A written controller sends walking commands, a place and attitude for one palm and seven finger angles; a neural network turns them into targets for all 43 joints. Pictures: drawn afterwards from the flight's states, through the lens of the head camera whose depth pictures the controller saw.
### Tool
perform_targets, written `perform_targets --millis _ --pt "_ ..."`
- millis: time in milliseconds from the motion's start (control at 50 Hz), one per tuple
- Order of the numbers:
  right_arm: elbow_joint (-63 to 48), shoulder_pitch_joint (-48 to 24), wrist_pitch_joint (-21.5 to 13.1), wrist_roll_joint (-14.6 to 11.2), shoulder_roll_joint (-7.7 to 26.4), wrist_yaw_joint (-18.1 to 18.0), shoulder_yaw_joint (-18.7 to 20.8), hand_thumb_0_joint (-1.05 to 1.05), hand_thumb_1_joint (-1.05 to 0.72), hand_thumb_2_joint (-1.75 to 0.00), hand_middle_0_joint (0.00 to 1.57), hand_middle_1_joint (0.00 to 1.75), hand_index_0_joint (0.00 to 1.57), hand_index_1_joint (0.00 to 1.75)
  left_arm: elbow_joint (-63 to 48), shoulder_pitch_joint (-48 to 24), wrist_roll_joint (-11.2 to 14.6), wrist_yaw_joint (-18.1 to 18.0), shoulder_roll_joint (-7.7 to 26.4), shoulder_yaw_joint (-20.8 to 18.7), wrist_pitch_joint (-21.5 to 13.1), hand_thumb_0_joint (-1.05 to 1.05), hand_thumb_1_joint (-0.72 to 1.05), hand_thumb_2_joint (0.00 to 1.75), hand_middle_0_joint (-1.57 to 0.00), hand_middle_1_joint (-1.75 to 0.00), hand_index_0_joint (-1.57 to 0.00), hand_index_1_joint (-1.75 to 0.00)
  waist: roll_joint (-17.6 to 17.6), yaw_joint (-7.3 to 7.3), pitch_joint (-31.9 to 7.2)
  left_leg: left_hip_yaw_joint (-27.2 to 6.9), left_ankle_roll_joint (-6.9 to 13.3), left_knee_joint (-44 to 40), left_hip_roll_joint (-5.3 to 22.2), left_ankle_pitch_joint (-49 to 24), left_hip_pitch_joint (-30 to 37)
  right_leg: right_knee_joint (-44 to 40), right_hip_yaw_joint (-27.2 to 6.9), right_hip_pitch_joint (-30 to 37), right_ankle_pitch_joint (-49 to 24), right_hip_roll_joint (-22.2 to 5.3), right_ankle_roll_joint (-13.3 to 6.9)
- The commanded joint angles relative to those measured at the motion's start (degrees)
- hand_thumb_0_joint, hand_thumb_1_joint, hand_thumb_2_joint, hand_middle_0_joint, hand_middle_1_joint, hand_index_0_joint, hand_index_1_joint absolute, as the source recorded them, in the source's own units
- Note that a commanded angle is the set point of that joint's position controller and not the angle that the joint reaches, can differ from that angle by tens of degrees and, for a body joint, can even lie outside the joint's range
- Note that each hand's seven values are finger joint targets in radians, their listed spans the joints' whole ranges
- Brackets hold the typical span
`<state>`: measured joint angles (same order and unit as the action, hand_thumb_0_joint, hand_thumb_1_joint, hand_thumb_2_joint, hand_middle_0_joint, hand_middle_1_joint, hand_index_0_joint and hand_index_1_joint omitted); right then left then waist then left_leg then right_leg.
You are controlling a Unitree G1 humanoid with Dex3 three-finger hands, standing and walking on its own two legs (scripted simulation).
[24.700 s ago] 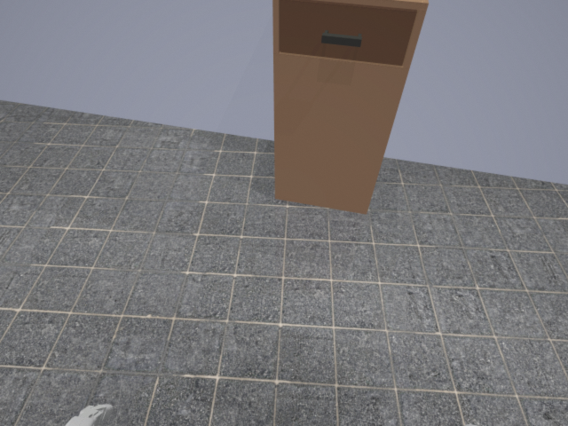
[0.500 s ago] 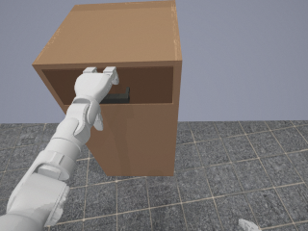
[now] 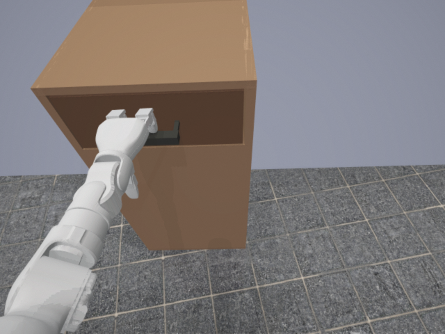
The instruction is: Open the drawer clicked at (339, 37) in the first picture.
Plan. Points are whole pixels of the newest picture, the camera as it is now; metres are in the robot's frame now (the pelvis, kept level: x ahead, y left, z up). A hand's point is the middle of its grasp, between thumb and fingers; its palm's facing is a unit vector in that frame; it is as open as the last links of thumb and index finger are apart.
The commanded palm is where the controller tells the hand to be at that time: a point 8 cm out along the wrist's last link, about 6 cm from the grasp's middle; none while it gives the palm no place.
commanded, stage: lower the fingers behind the handle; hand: left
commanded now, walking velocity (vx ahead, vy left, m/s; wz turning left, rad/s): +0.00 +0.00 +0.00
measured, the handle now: (152, 131) +0.52 +0.18 +0.05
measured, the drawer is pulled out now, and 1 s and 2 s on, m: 0.00 0.00 0.00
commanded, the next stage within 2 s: lift the fingers back up to retry in 1.02 s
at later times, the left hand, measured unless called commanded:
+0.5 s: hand (136, 152) +0.44 +0.20 +0.06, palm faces +0.02 +0.00 -1.00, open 13.9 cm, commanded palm +0.42 +0.20 +0.09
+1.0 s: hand (137, 148) +0.45 +0.20 +0.06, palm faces +0.00 +0.03 -1.00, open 13.9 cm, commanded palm +0.43 +0.19 +0.09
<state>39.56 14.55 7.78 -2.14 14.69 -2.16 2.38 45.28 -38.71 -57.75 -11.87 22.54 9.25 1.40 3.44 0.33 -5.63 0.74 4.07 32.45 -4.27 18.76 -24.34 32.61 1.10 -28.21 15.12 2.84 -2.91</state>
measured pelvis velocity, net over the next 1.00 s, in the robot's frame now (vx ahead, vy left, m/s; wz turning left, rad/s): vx -0.03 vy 0.01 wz -0.01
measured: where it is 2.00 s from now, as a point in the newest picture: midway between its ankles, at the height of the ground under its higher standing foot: outside the picture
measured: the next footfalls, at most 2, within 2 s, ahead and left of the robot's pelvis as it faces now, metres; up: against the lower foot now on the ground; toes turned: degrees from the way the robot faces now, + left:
none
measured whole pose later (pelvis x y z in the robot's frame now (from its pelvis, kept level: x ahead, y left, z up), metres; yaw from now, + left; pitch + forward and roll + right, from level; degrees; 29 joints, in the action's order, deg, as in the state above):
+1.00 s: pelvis -0.03 +0.01 -0.02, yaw +0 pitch +15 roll +0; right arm 37.8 19.1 6.6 -2.5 15.1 -2.3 0.8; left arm 57.5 -50.6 -58.9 -14.5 23.5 11.2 4.3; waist 2.8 3.2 -7.4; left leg 1.5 4.7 41.2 -4.2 20.2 -35.6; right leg 39.6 1.2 -38.8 15.5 2.7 -2.4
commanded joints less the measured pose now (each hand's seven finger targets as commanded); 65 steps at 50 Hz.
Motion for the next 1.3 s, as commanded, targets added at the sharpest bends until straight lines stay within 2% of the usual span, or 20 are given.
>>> perform_targets --millis 0,80,120,180,240,380,440,500,560,600,700,760,900,940,1000,1020,1100,1160,1180,1280 --pt "-5.68 0.68 -1.92 0.4 7.0 -0.88 2.35 0.0 -0.9 -0.9 0.2 0.3 0.2 0.3 -9.58 -27.74 -0.48 -2.18 10.12 -3.58 -0.73 0.0 -0.5 0.3 -0.3 -1.2 -0.3 -1.2 -3.42 2.1 -20.78 -1.55 -2.3 -1.34 2.2 -21.92 5.79 -1.54 -2.38 12.54 -16.9 -1.43 0.12" --pt "-5.71 1.47 -1.73 0.6 7.38 -0.8 2.26 0.0 -0.9 -0.9 0.2 0.3 0.2 0.3 -5.81 -25.05 -0.63 -2.31 11.26 -5.39 -1.07 0.0 -0.5 0.3 -0.3 -1.2 -0.3 -1.2 -5.72 1.59 -20.02 -1.6 -2.21 -0.86 2.06 -21.68 3.11 -0.99 -2.27 12.95 -17.44 -1.31 0.04" --pt "-5.91 1.56 -1.75 0.5 7.04 -0.5 2.31 0.0 -0.9 -0.9 0.2 0.3 0.2 0.3 -4.42 -24.64 -0.67 -2.46 7.9 -2.83 -0.94 0.0 -0.5 0.3 -0.3 -1.2 -0.3 -1.2 -5.47 1.94 -18.33 -1.33 -2.14 -0.77 2.25 -20.39 2.87 -1.08 -2.11 10.92 -16.06 -1.29 0.15" --pt "-5.94 1.84 -1.54 0.69 7.48 -0.53 2.34 0.0 -0.9 -0.9 0.2 0.3 0.2 0.3 -3.62 -25.05 -1.09 -2.85 10.02 -4.32 -0.75 0.0 -0.5 0.3 -0.3 -1.2 -0.3 -1.2 -4.91 1.96 -19.06 -1.31 -2.1 -0.39 2.16 -19.71 2.06 -0.74 -2.31 10.8 -15.62 -1.28 -0.01" --pt "-6.07 2.23 -1.38 0.56 7.31 -0.4 2.25 0.0 -0.9 -0.9 0.2 0.3 0.2 0.3 -1.95 -24.97 -1.1 -3.01 7.31 -2.1 -0.23 0.0 -0.5 0.3 -0.3 -1.2 -0.3 -1.2 -5.97 2.71 -17.74 -1.18 -2.06 -0.07 2.36 -18.7 1.38 -0.59 -2.11 9.12 -14.85 -1.21 0.19" --pt "-6.46 2.87 -1.29 0.49 7.7 -0.58 2.0 0.0 -0.9 -0.9 0.2 0.3 0.2 0.3 1.93 -23.77 -1.06 -3.04 8.44 -3.11 1.04 0.0 -0.5 0.3 -0.3 -1.2 -0.3 -1.2 -6.74 2.58 -17.06 -1.1 -1.73 0.16 2.13 -14.51 -1.54 -0.55 -2.25 8.52 -11.52 -1.17 0.17" --pt "-6.45 3.22 -1.29 0.18 7.69 -0.66 1.66 0.0 -0.9 -0.9 0.2 0.3 0.2 0.3 4.17 -24.98 -1.32 -2.87 6.17 -0.38 1.78 0.0 -0.5 0.3 -0.3 -1.2 -0.3 -1.2 -7.24 3.93 -13.67 -1.21 -1.68 0.09 2.21 -10.69 -3.17 -0.86 -2.14 5.28 -7.97 -1.15 0.38" --pt "-6.79 3.9 -1.32 0.31 7.9 -0.75 1.61 0.0 -0.9 -0.9 0.2 0.3 0.2 0.3 5.41 -22.99 -1.22 -2.74 8.97 -2.79 2.02 0.0 -0.5 0.3 -0.3 -1.2 -0.3 -1.2 -7.08 2.87 -16.04 -0.92 -1.54 0.55 2.05 -11.01 -3.96 -0.19 -2.46 7.09 -8.84 -1.21 0.33" --pt "-6.75 4.19 -1.44 0.17 7.83 -0.71 1.52 0.0 -0.9 -0.9 0.2 0.3 0.2 0.3 6.57 -24.18 -1.2 -2.29 4.91 0.83 2.4 0.0 -0.5 0.3 -0.3 -1.2 -0.3 -1.2 -7.44 4.46 -13.24 -0.96 -1.5 0.98 2.18 -8.75 -4.69 -0.43 -2.11 3.71 -6.53 -1.03 0.46" --pt "-6.72 4.75 -1.45 0.14 8.31 -0.88 1.46 0.0 -0.9 -0.9 0.2 0.3 0.2 0.3 8.52 -23.16 -1.4 -2.18 8.41 -1.8 2.62 0.0 -0.5 0.3 -0.3 -1.2 -0.3 -1.2 -8.18 4.07 -13.22 -1.02 -1.42 1.25 2.09 -7.42 -6.41 0.0 -2.19 3.67 -5.24 -1.0 0.46" --pt "-7.01 5.58 -1.94 0.12 8.22 -0.85 1.48 0.0 -0.9 -0.9 0.2 0.3 0.2 0.3 7.17 -27.17 -0.77 -1.71 6.47 0.31 2.57 0.0 -0.5 0.3 -0.3 -1.2 -0.3 -1.2 -6.43 5.08 -14.34 -1.38 -1.4 1.72 2.28 -6.16 -5.7 0.43 -2.0 1.7 -3.5 -0.94 0.53" --pt "-6.91 5.92 -2.14 0.06 8.41 -1.08 1.27 0.0 -0.9 -0.9 0.2 0.3 0.2 0.3 8.96 -26.53 -0.43 -1.33 7.27 -0.18 2.96 0.0 -0.5 0.3 -0.3 -1.2 -0.3 -1.2 -8.09 5.45 -13.03 -1.21 -1.22 1.95 2.28 -4.3 -7.19 0.14 -2.18 1.14 -2.19 -0.97 0.75" --pt "-6.85 7.18 -2.77 -0.04 8.67 -1.01 1.21 0.0 -0.9 -0.9 0.2 0.3 0.2 0.3 9.11 -29.71 -0.38 -1.02 6.66 0.79 2.37 0.0 -0.5 0.3 -0.3 -1.2 -0.3 -1.2 -7.41 6.1 -13.79 -1.94 -1.13 2.49 2.43 -3.42 -7.94 1.08 -2.01 -0.62 -0.83 -0.78 0.72" --pt "-6.88 7.41 -2.93 -0.04 8.48 -0.9 1.37 0.0 -0.9 -0.9 0.2 0.3 0.2 0.3 10.11 -26.89 -0.26 -0.99 6.19 0.42 2.51 0.0 -0.5 0.3 -0.3 -1.2 -0.3 -1.2 -7.45 5.48 -13.92 -1.64 -1.15 2.62 2.42 -3.26 -7.68 0.97 -2.04 -0.51 -0.72 -0.76 0.69" --pt "-6.57 7.77 -3.15 -0.03 8.8 -0.91 1.38 0.0 -0.9 -0.9 0.2 0.3 0.2 0.3 9.57 -29.55 -0.07 -0.87 6.51 0.6 2.41 0.0 -0.5 0.3 -0.3 -1.2 -0.3 -1.2 -8.24 6.37 -13.7 -1.93 -1.0 2.8 2.59 -3.01 -8.15 1.09 -2.04 -1.14 -0.6 -0.73 0.86" --pt "-6.76 7.71 -3.12 -0.08 8.64 -0.9 1.35 0.0 -0.9 -0.9 0.2 0.3 0.2 0.3 10.21 -27.43 -0.15 -0.82 6.65 0.13 2.53 0.0 -0.5 0.3 -0.3 -1.2 -0.3 -1.2 -7.62 5.47 -14.38 -1.76 -1.07 2.76 2.42 -2.9 -8.25 1.21 -2.09 -0.49 -0.46 -0.76 0.76" --pt "-6.48 8.09 -3.18 -0.07 8.73 -0.84 1.24 0.0 -0.9 -0.9 0.2 0.3 0.2 0.3 9.67 -30.36 -0.32 -0.7 6.2 1.3 2.58 0.0 -0.5 0.3 -0.3 -1.2 -0.3 -1.2 -6.64 6.47 -13.7 -2.1 -1.04 2.98 2.57 -3.05 -8.3 1.38 -2.01 -1.78 -0.5 -0.68 0.73" --pt "-7.34 7.46 -3.16 -0.06 8.24 -0.87 1.39 0.0 -0.9 -0.9 0.2 0.3 0.2 0.3 6.1 -30.18 0.06 -0.74 7.14 -0.02 2.16 0.0 -0.5 0.3 -0.3 -1.2 -0.3 -1.2 -5.78 5.01 -18.16 -1.8 -1.11 2.74 2.57 -5.88 -5.71 1.58 -2.25 1.6 -2.99 -0.79 0.76" --pt "-7.3 7.25 -3.12 0.02 8.15 -0.79 1.57 0.0 -0.9 -0.9 0.2 0.3 0.2 0.3 4.46 -32.52 0.18 -0.67 6.07 0.88 1.9 0.0 -0.5 0.3 -0.3 -1.2 -0.3 -1.2 -4.74 5.54 -18.72 -2.21 -1.17 2.63 2.71 -6.78 -4.38 1.44 -2.1 1.36 -3.42 -0.79 0.65" --pt "-7.23 6.53 -3.24 0.08 7.84 -0.93 1.78 0.0 -0.9 -0.9 0.2 0.3 0.2 0.3 -0.37 -34.99 0.02 -1.86 8.71 -1.7 0.46 0.0 -0.5 0.3 -0.3 -1.2 -0.3 -1.2 -4.97 4.59 -20.34 -2.8 -1.24 1.47 2.96 -10.22 -1.34 0.67 -2.13 4.01 -5.62 -0.68 0.49"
